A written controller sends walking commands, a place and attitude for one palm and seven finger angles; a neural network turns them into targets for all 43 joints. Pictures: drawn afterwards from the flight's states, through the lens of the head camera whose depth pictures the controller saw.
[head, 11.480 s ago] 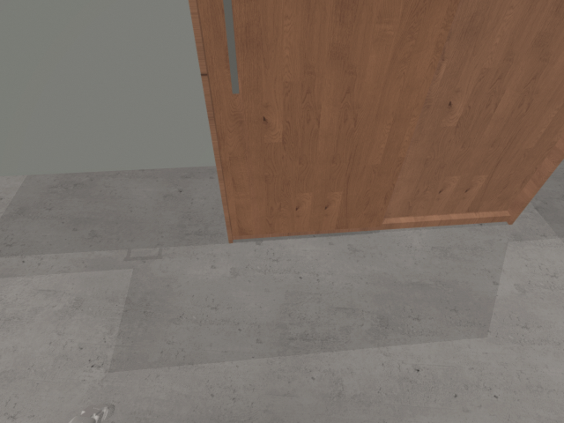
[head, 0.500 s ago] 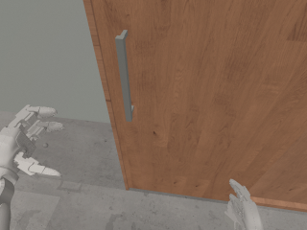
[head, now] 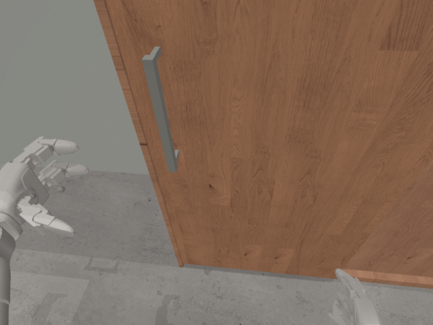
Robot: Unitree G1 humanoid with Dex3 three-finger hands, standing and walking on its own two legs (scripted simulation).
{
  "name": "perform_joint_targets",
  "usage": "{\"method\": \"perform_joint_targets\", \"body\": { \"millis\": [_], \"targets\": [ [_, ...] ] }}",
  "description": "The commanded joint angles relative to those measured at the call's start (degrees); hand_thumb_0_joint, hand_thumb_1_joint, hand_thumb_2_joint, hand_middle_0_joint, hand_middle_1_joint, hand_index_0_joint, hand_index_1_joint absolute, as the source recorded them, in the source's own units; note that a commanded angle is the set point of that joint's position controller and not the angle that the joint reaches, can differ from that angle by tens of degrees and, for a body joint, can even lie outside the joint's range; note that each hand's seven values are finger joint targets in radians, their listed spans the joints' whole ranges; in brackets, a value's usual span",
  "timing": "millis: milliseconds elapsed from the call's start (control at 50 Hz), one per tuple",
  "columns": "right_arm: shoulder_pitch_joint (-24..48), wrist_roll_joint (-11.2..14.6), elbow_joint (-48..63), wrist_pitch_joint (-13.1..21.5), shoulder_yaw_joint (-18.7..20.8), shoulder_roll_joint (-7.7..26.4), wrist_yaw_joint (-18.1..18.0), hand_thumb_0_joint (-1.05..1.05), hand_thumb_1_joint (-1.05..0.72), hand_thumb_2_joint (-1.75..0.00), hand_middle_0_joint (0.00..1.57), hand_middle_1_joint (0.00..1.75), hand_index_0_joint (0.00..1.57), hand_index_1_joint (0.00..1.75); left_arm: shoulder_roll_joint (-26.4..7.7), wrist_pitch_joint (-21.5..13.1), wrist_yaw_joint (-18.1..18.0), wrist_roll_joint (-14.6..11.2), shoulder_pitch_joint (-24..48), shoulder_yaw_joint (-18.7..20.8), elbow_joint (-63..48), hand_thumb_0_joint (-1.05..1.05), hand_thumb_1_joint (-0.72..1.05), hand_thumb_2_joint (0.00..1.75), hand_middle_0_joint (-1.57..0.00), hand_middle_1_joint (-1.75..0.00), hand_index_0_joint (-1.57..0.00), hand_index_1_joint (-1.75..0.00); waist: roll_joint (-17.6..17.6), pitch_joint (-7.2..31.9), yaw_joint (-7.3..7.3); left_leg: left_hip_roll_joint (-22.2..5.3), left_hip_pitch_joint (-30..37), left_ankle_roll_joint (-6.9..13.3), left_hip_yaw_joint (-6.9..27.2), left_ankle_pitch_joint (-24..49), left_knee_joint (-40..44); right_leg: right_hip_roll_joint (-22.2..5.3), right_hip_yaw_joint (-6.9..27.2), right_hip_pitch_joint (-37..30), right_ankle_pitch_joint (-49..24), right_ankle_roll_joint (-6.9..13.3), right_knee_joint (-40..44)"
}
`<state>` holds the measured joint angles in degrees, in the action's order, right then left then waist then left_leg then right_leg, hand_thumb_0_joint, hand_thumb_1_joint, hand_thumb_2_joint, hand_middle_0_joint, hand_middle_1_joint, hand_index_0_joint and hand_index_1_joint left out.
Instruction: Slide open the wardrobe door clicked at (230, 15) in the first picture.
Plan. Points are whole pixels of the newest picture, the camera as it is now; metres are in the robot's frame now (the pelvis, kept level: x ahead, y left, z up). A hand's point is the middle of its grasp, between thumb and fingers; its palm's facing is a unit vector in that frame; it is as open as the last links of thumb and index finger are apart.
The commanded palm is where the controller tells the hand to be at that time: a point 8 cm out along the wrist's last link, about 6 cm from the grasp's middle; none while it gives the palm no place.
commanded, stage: raise the hand with hooked fingers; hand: left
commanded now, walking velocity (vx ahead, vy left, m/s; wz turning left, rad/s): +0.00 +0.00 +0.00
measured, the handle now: (165, 117) +0.49 +0.15 +0.14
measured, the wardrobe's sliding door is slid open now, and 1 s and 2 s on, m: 0.00 0.00 0.00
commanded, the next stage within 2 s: move the hooked fingers beside the handle in 0.28 s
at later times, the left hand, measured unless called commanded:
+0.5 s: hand (66, 176) +0.29 +0.27 +0.17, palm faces +0.05 -1.00 -0.07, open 14.0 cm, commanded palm +0.27 +0.30 +0.17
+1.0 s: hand (95, 158) +0.34 +0.24 +0.16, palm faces +0.00 -1.00 -0.05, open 14.0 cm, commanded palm +0.31 +0.29 +0.17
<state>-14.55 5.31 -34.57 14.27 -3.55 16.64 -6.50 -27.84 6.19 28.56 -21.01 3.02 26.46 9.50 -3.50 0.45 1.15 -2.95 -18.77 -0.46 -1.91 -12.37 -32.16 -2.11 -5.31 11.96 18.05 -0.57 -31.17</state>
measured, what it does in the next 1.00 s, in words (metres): stands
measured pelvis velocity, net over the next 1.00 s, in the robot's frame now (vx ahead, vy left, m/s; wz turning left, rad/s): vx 0.02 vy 0.00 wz -0.01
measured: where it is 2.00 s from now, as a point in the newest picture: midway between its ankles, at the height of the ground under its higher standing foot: outside the picture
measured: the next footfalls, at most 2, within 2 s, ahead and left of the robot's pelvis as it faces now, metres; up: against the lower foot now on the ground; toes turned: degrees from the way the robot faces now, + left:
none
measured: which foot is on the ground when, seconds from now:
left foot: down 0.00-1.00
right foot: down 0.00-1.00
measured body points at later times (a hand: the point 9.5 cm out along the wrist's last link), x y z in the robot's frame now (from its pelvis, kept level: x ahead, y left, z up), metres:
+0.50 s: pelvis +0.02 -0.02 +0.00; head +0.01 -0.04 +0.45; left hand +0.28 +0.32 +0.17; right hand +0.20 -0.25 -0.07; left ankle +0.05 +0.13 -0.73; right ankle -0.02 -0.12 -0.73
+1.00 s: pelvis +0.02 +0.00 +0.00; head +0.02 -0.02 +0.45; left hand +0.34 +0.30 +0.16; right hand +0.18 -0.25 -0.08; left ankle +0.05 +0.13 -0.73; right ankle -0.02 -0.12 -0.73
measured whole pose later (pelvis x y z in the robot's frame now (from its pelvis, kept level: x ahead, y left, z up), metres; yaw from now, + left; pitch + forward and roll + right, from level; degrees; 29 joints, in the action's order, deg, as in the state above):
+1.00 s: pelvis +0.02 +0.00 +0.00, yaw -1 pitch +0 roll +0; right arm -14.5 5.1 -34.9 11.6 -3.0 15.3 -7.1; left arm -24.9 5.0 23.4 -17.7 12.8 22.8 15.6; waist -2.7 1.1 0.5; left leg -2.9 -18.6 -0.7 -2.7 -14.1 -32.4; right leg -2.2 -4.4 12.3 19.6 -0.6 -31.7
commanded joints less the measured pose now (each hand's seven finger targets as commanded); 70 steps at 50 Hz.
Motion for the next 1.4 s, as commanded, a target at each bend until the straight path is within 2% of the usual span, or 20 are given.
{"method": "perform_joint_targets", "body": {
  "millis": [0, 60, 120, 180, 200, 300, 400, 480, 520, 580, 700, 760, 800, 940, 1000, 1080, 1100, 1180, 1220, 1380],
  "targets": [
    [7.8, -0.8, 9.3, 4.6, 2.9, 5.7, -0.1, 0.00, -0.90, -0.90, 0.20, 0.30, 0.20, 0.30, -20.8, -9.1, -2.9, -2.2, 14.9, 12.3, -18.1, 0.00, -0.50, 0.30, -0.30, -1.20, -0.30, -1.20, -1.1, 13.8, 1.97, 2.8, 12.5, 2.2, 2.6, 4.6, 3.7, 2.4, 1.6, 2.5, -8.1, 1.0, 6.4],
    [7.6, -0.5, 8.6, 4.6, 2.9, 5.5, -0.5, 0.00, -0.90, -0.90, 0.20, 0.30, 0.20, 0.30, -17.3, -8.6, -3.1, -1.5, 15.3, 9.6, -14.8, 0.00, -0.50, 0.30, -0.30, -1.20, -0.30, -1.20, -5.2, 9.8, 1.22, 2.9, 11.9, 1.9, 2.0, 3.5, 4.2, 2.1, 1.6, 4.3, -8.8, 0.9, 6.5],
    [7.0, -0.1, 8.0, 4.3, 3.1, 5.9, -0.8, 0.00, -0.90, -0.90, 0.20, 0.30, 0.20, 0.30, -15.0, -5.7, -2.1, -0.8, 15.2, 6.0, -10.0, 0.00, -0.50, 0.30, -0.30, -1.20, -0.30, -1.20, -3.5, 5.7, 0.45, 2.9, 10.2, 2.1, 1.8, 2.7, 4.2, 1.8, 2.3, 5.5, -9.1, 0.5, 7.6],
    [7.1, 0.2, 8.6, 4.0, 3.3, 6.1, -1.0, 0.00, -0.90, -0.90, 0.20, 0.30, 0.20, 0.30, -14.4, -3.7, -0.9, -0.5, 16.0, 4.1, -9.6, 0.00, -0.50, 0.30, -0.30, -1.20, -0.30, -1.20, -2.5, 6.9, 0.21, 3.0, 10.8, 2.4, 2.0, 2.9, 3.7, 1.7, 2.5, 6.1, -9.5, 0.2, 7.3],
    [6.8, 0.1, 8.5, 3.8, 3.3, 6.3, -0.9, 0.00, -0.90, -0.90, 0.20, 0.30, 0.20, 0.30, -14.6, -3.8, -0.6, -0.7, 15.6, 4.1, -9.8, 0.00, -0.50, 0.30, -0.30, -1.20, -0.30, -1.20, 0.4, 7.6, 0.22, 2.9, 10.8, 2.5, 2.0, 4.1, 3.2, 1.6, 2.7, 4.9, -11.0, 0.2, 7.3],
    [7.6, -0.2, 8.8, 3.9, 3.5, 6.1, -0.7, 0.00, -0.90, -0.90, 0.20, 0.30, 0.20, 0.30, -18.5, -6.5, -0.5, -2.1, 15.3, 9.1, -12.1, 0.00, -0.50, 0.30, -0.30, -1.20, -0.30, -1.20, 3.1, 12.2, 1.13, 3.1, 11.9, 2.7, 1.8, 7.6, 1.7, 1.6, 3.0, 2.8, -16.0, -0.2, 5.8],
    [7.4, -0.2, 8.0, 3.4, 3.6, 6.0, -0.6, 0.00, -0.90, -0.90, 0.20, 0.30, 0.20, 0.30, -18.7, -7.1, -0.7, -2.2, 15.2, 10.3, -8.8, 0.00, -0.50, 0.30, -0.30, -1.20, -0.30, -1.20, 1.3, 11.3, 1.28, 3.1, 11.4, 2.5, 1.3, 8.8, 1.4, 1.3, 3.3, 2.7, -19.1, -0.4, 5.2],
    [7.7, 0.1, 8.6, 3.2, 3.3, 5.6, -0.9, 0.00, -0.90, -0.90, 0.20, 0.30, 0.20, 0.30, -14.1, -5.4, -0.4, -0.9, 18.7, 4.2, -9.1, 0.00, -0.50, 0.30, -0.30, -1.20, -0.30, -1.20, -3.3, 8.9, 0.09, 3.2, 11.9, 2.3, 1.5, 7.0, 2.2, 1.6, 2.3, 5.8, -15.6, 0.2, 5.2],
    [7.0, 0.1, 8.6, 2.9, 3.6, 5.9, -1.1, 0.00, -0.90, -0.90, 0.20, 0.30, 0.20, 0.30, -14.8, -5.1, -0.5, -0.8, 19.3, 4.1, -8.3, 0.00, -0.50, 0.30, -0.30, -1.20, -0.30, -1.20, 0.7, 9.1, -0.11, 3.0, 11.6, 2.6, 1.8, 7.2, 1.9, 1.6, 2.5, 5.5, -16.1, -0.1, 5.5],
    [7.3, 0.0, 8.8, 2.8, 3.5, 5.7, -1.3, 0.00, -0.90, -0.90, 0.20, 0.30, 0.20, 0.30, -13.7, -5.7, -0.7, -0.4, 22.2, 2.6, -10.2, 0.00, -0.50, 0.30, -0.30, -1.20, -0.30, -1.20, -0.5, 11.4, -0.44, 3.1, 13.0, 2.6, 1.9, 7.3, 2.0, 1.7, 2.2, 5.7, -15.4, 0.2, 4.9],
    [6.7, -0.4, 7.9, 2.3, 3.5, 5.8, -1.3, 0.00, -0.90, -0.90, 0.20, 0.30, 0.20, 0.30, -16.8, -7.0, -3.7, 0.0, 22.5, 6.4, -7.6, 0.00, -0.50, 0.30, -0.30, -1.20, -0.30, -1.20, 0.8, 12.8, 0.71, 2.7, 12.6, 2.4, 2.3, 7.9, 2.4, 1.8, 1.8, 3.7, -14.6, 0.7, 4.8],
    [6.9, -0.2, 8.1, 1.8, 3.4, 5.7, -1.1, 0.00, -0.90, -0.90, 0.20, 0.30, 0.20, 0.30, -14.8, -5.9, -4.1, 1.2, 24.8, 4.0, -6.6, 0.00, -0.50, 0.30, -0.30, -1.20, -0.30, -1.20, -1.9, 13.2, 0.08, 2.8, 12.9, 2.3, 1.7, 8.7, 2.6, 1.7, 1.6, 4.4, -15.9, 0.6, 4.3],
    [6.5, -0.2, 8.3, 1.4, 3.3, 5.5, -0.9, 0.00, -0.90, -0.90, 0.20, 0.30, 0.20, 0.30, -12.4, -4.9, -4.3, 1.5, 24.8, 1.4, -5.2, 0.00, -0.50, 0.30, -0.30, -1.20, -0.30, -1.20, -0.7, 11.7, -0.07, 2.6, 12.2, 2.3, 1.9, 8.1, 2.8, 1.7, 1.4, 4.6, -14.9, 0.8, 4.8],
    [6.4, -0.3, 8.8, 0.8, 3.6, 5.5, -0.8, 0.00, -0.90, -0.90, 0.20, 0.30, 0.20, 0.30, -11.9, -5.7, -5.6, 1.9, 29.3, 0.5, -8.1, 0.00, -0.50, 0.30, -0.30, -1.20, -0.30, -1.20, -0.9, 15.0, -0.69, 2.4, 14.1, 2.4, 2.2, 9.1, 2.6, 1.9, 1.3, 4.5, -15.2, 1.0, 4.2],
    [5.8, -0.5, 8.1, 0.5, 3.7, 5.8, -0.8, 0.00, -0.90, -0.90, 0.20, 0.30, 0.20, 0.30, -12.4, -6.0, -6.6, 1.9, 28.3, 1.4, -6.7, 0.00, -0.50, 0.30, -0.30, -1.20, -0.30, -1.20, 0.9, 14.8, -0.35, 2.0, 13.6, 2.3, 2.3, 9.4, 2.7, 2.0, 1.2, 3.9, -15.2, 1.1, 4.4],
    [6.0, -0.4, 7.9, 0.0, 3.7, 5.7, -0.8, 0.00, -0.90, -0.90, 0.20, 0.30, 0.20, 0.30, -11.2, -5.1, -7.9, 3.0, 30.5, 0.2, -5.2, 0.00, -0.50, 0.30, -0.30, -1.20, -0.30, -1.20, -0.8, 13.2, -0.73, 2.1, 13.1, 2.0, 2.3, 7.9, 3.5, 1.9, 1.1, 5.4, -13.5, 1.0, 4.4],
    [5.5, -0.4, 7.8, -0.3, 3.7, 5.9, -0.6, 0.00, -0.90, -0.90, 0.20, 0.30, 0.20, 0.30, -12.0, -4.9, -8.3, 3.3, 29.3, 0.5, -4.3, 0.00, -0.50, 0.30, -0.30, -1.20, -0.30, -1.20, 1.5, 12.6, -0.42, 1.9, 12.2, 2.2, 2.2, 8.2, 3.5, 1.9, 1.2, 4.5, -13.6, 1.0, 4.7],
    [5.6, -0.2, 7.7, -1.2, 3.6, 5.8, -0.8, 0.00, -0.90, -0.90, 0.20, 0.30, 0.20, 0.30, -10.7, -4.4, -8.8, 4.0, 34.5, -1.7, -2.7, 0.00, -0.50, 0.30, -0.30, -1.20, -0.30, -1.20, -1.3, 11.9, -1.54, 2.1, 12.4, 2.0, 2.1, 5.9, 3.9, 1.9, 1.5, 6.2, -11.3, 1.0, 5.1],
    [5.3, -0.3, 7.4, -1.5, 3.6, 5.9, -0.9, 0.00, -0.90, -0.90, 0.20, 0.30, 0.20, 0.30, -10.2, -4.9, -8.9, 4.3, 37.0, -2.8, -1.9, 0.00, -0.50, 0.30, -0.30, -1.20, -0.30, -1.20, 0.0, 11.9, -2.08, 2.0, 12.6, 2.3, 2.2, 5.6, 3.8, 2.0, 1.7, 6.3, -11.0, 1.0, 5.4],
    [4.1, -0.6, 6.6, -2.3, 3.8, 6.0, -0.7, 0.00, -0.90, -0.90, 0.20, 0.30, 0.20, 0.30, -10.9, -7.4, -9.1, 4.7, 40.4, -2.4, 2.6, 0.00, -0.50, 0.30, -0.30, -1.20, -0.30, -1.20, -0.3, 16.3, -1.99, 2.2, 14.0, 2.3, 2.2, 8.5, 2.8, 2.0, 1.8, 4.5, -14.6, 1.3, 4.4]
  ]
}}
